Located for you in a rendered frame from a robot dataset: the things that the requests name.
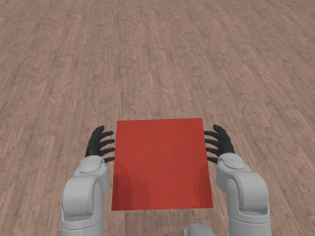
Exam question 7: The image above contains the robot right forearm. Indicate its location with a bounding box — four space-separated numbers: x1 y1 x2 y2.
216 152 272 236

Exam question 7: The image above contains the right robot hand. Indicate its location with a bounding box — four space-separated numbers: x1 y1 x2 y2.
204 124 235 164

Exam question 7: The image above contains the robot left forearm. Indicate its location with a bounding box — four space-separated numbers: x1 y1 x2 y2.
61 155 110 236

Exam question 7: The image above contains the left robot hand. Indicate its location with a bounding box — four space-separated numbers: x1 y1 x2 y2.
85 125 115 163

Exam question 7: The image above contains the carton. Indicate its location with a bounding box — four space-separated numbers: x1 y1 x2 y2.
111 118 214 211

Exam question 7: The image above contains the robot right thigh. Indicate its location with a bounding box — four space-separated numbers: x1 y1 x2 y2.
182 223 216 236

